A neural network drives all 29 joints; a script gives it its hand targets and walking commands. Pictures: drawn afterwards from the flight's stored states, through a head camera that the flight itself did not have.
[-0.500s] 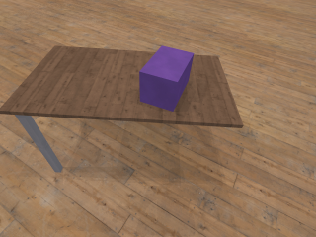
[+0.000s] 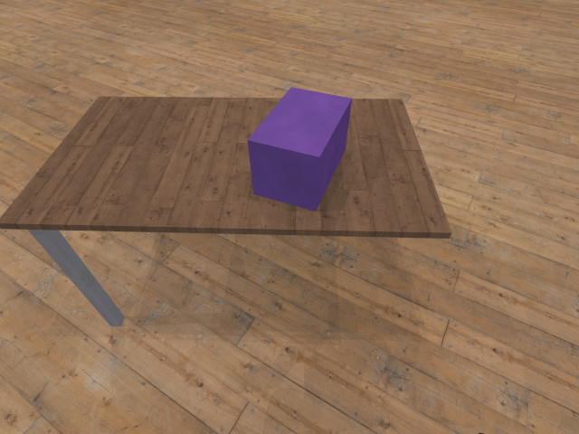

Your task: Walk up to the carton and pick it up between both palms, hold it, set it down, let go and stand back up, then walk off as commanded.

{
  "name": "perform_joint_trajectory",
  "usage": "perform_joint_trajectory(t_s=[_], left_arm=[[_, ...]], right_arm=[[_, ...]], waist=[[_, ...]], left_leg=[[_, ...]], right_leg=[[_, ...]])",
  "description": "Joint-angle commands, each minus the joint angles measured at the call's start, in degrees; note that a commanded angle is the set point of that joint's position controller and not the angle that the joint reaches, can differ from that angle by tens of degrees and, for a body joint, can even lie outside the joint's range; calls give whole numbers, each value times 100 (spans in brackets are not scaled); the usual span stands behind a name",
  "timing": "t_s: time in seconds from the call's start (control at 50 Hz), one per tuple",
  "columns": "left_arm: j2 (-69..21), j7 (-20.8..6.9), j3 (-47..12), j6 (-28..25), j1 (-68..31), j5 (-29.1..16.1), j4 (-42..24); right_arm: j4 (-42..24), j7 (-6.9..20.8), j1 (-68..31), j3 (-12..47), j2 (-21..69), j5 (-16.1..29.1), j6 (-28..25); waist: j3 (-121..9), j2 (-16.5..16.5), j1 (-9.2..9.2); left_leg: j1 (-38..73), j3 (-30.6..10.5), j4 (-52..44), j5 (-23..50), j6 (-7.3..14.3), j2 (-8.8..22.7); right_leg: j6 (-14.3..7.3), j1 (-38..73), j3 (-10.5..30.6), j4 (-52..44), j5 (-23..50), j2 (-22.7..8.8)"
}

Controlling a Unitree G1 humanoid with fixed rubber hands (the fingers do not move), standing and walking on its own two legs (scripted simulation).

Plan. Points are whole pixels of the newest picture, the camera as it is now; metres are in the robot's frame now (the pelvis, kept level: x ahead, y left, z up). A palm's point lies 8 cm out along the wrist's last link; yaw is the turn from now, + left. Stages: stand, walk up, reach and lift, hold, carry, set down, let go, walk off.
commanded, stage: stand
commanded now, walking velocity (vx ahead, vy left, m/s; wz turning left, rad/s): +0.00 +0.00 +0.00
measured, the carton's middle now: (302, 146) +0.81 -0.04 -0.07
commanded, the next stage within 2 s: none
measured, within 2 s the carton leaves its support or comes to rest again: neither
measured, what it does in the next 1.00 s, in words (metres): stands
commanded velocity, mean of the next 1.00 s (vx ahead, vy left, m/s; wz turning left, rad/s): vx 0.00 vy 0.00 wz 0.00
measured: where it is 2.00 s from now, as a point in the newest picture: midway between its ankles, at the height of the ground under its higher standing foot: outside the picture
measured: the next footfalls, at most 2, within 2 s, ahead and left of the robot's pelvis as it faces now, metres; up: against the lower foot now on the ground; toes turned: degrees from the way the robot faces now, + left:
none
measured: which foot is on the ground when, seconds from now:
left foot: down 0.00-1.00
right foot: down 0.00-1.00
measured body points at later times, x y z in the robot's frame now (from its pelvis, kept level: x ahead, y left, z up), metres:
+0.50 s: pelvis -0.01 +0.00 +0.00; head +0.00 +0.01 +0.45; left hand +0.08 +0.32 -0.13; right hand +0.05 -0.32 -0.12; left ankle -0.03 +0.14 -0.75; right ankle +0.00 -0.11 -0.75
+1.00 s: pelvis -0.02 +0.01 +0.00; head +0.00 +0.01 +0.45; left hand +0.07 +0.32 -0.13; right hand +0.05 -0.30 -0.13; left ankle -0.03 +0.14 -0.75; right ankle +0.00 -0.11 -0.75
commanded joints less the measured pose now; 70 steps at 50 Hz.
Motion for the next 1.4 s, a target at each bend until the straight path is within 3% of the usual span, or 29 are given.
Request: perform_joint_trajectory(t_s=[0.0,0.04,0.08,0.1,0.14,0.16,0.2,0.22,0.26,0.28,0.34,0.38,0.4,0.46,0.48,0.52,0.54,0.7,0.74,0.92,0.94,1.06,1.12,1.14,1.2,1.22,1.26,1.32,1.38], left_arm=[[1293,51,295,-63,-154,2,-212],[1152,81,310,-81,-80,-12,-229],[1165,44,316,-72,-97,-25,-258],[1215,64,341,-87,-264,17,-290],[1281,73,337,-41,-244,-10,-274],[1274,58,359,-31,-244,8,-211],[1241,27,335,-52,-158,-19,-256],[1126,11,338,-55,-116,-9,-195],[1171,33,324,-33,6,-10,-127],[1236,39,328,-22,-265,25,-160],[1309,27,353,19,-327,39,-210],[1249,38,339,-6,-213,41,-172],[1148,33,321,-20,-136,41,-189],[1278,5,333,-44,-156,3,-152],[1042,6,266,-32,-50,-42,-137],[1371,33,320,13,-182,16,-163],[1153,21,316,-25,-171,40,-214],[1286,28,308,-1,-209,37,-209],[1200,29,240,7,167,37,-101],[1260,45,278,5,-148,27,-178],[1178,22,316,-16,0,-40,-190],[1373,48,298,-10,-208,32,-189],[1076,31,207,-47,26,-5,-136],[1106,35,193,-19,19,12,-151],[1237,25,257,22,-119,10,-143],[1060,39,227,-29,-42,39,-149],[1229,5,213,-13,-172,29,-238],[1169,12,236,-2,-105,22,-154],[1325,22,259,-17,-134,21,-202]], right_arm=[[-266,-68,-148,-167,-974,-18,-117],[-305,-41,-200,-210,-1161,-13,-110],[-205,-57,-81,-176,-1126,4,-136],[-247,-68,-108,-190,-1071,-62,-120],[-220,-62,-126,-164,-1038,-59,-116],[-266,-51,-168,-187,-1072,-29,-141],[-187,-84,-18,-183,-1014,-17,-115],[-219,-68,-48,-210,-1214,-65,-112],[-173,-69,54,-224,-1250,-31,-110],[-229,-71,-28,-223,-1227,-4,-76],[-215,-65,-28,-199,-1153,-69,-76],[-207,-56,-57,-202,-1272,-80,-95],[-259,-40,-9,-232,-1195,-70,-158],[-219,-59,61,-189,-1142,-61,-98],[-298,-64,-240,-239,-1330,-36,-100],[-257,-60,3,-157,-1055,-2,-137],[-209,-87,-75,-166,-1170,-62,-149],[-229,-63,72,-178,-1065,-33,-121],[-237,-74,-31,-210,-1310,-71,-127],[-266,-32,-27,-233,-1144,-33,-103],[-212,-46,92,-249,-1229,3,-97],[-246,-28,13,-172,-1059,-19,-83],[-178,-55,7,-230,-1300,-68,-102],[-277,-37,6,-184,-1197,14,-129],[-210,-84,11,-189,-1146,-17,-114],[-240,-56,-52,-188,-1269,-52,-158],[-264,-43,-8,-194,-1155,-39,-140],[-188,-84,142,-215,-1328,-60,-96],[-227,-45,-100,-179,-1189,-29,-103]], waist=[[-244,-443,7],[-546,-97,-53],[-630,-371,21],[-510,-160,-49],[-428,-352,-53],[-476,-140,-55],[-324,-248,29],[-326,12,-46],[-149,-254,51],[-308,-288,-90],[-302,-363,-72],[-193,55,5],[-338,-247,-59],[-592,-155,-45],[-492,50,110],[-447,-31,-52],[-409,109,23],[-240,-383,-116],[-113,-55,17],[-190,-340,-21],[-465,52,26],[-423,-323,-111],[-604,104,37],[-374,-203,-36],[-454,-241,-12],[-293,-20,39],[-306,-360,-38],[-287,-54,24],[-334,-253,-58]], left_leg=[[-31,-281,-199,1149,263,534],[82,-183,-121,1256,279,555],[95,-189,-148,1232,247,541],[77,-180,-278,1084,268,541],[9,-211,-280,1092,261,544],[22,-96,-164,1097,241,541],[-28,-156,-208,939,299,569],[-31,-161,-238,882,264,558],[-168,-246,-241,667,302,576],[-90,-195,-289,703,267,557],[-57,-117,-319,312,298,547],[-238,-117,-375,404,329,499],[-78,-221,-336,564,265,544],[100,-181,-301,841,303,580],[20,-188,-268,942,320,600],[92,-178,-287,814,290,537],[25,-157,-236,904,260,584],[28,-226,-371,558,340,578],[-11,-244,-336,553,341,553],[-58,-204,-332,341,309,522],[5,-162,-338,519,351,518],[-39,-250,-382,418,319,560],[42,-226,-263,923,380,576],[-79,-302,-283,754,351,596],[-40,-236,-280,958,365,601],[-50,-212,-269,884,304,531],[-68,-200,-292,825,282,554],[-31,-158,-272,1027,312,572],[103,-209,-284,820,319,570]], right_leg=[[-93,151,553,-402,1703,-866],[-134,325,538,-206,1737,-857],[-111,422,534,-307,1712,-835],[-109,354,527,-252,1590,-852],[-164,269,544,-266,1581,-835],[-132,243,568,-255,1664,-829],[-170,142,614,-282,1389,-826],[-154,97,578,-210,1289,-789],[-133,65,604,-362,1090,-763],[-105,2,519,-304,1077,-740],[-124,-24,610,-362,625,-756],[-95,63,655,-416,884,-732],[-95,120,518,-309,1030,-756],[-125,144,584,-184,1149,-780],[-100,118,653,-283,1285,-786],[-144,76,695,-274,1175,-784],[-160,12,634,-263,1307,-830],[-79,-158,612,-287,919,-734],[-83,-260,651,-376,760,-731],[-103,-96,721,-375,689,-781],[-145,69,786,-365,896,-813],[-104,1,630,-237,853,-763],[-108,163,692,-139,1272,-813],[-115,33,647,-141,1249,-797],[-129,46,622,-245,1213,-785],[-134,-9,660,-246,1256,-806],[-93,-16,601,-214,1259,-760],[-97,25,615,-192,1322,-802],[-87,-49,620,-343,1277,-754]])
